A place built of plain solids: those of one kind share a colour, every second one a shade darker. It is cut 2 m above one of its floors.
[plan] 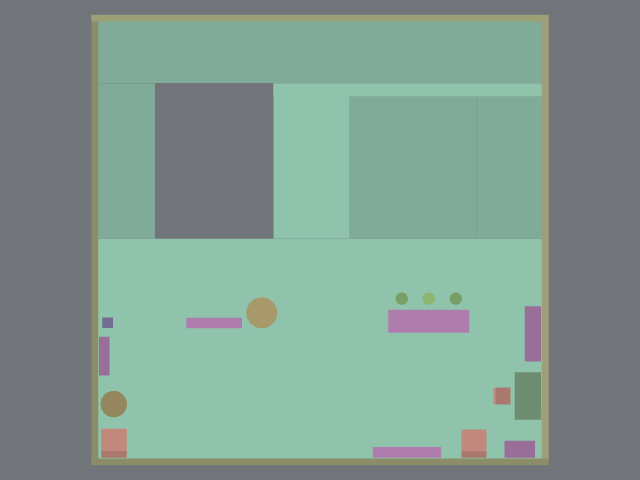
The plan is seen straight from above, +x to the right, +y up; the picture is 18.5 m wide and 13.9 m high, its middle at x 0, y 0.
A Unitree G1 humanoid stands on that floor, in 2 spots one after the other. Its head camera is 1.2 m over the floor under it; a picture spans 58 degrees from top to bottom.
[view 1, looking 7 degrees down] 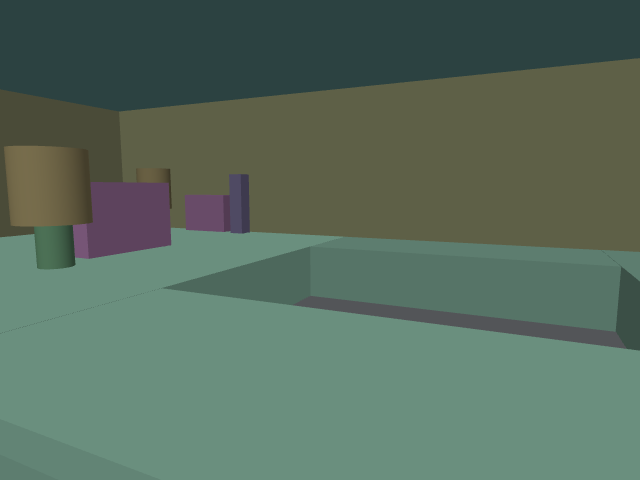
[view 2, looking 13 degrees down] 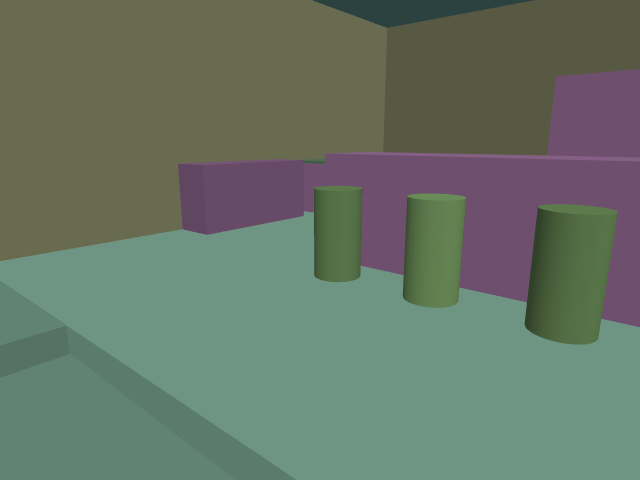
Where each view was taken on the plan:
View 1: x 1.89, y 3.34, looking -155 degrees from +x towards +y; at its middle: floor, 8.43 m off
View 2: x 1.96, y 0.87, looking -50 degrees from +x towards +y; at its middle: stool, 3.20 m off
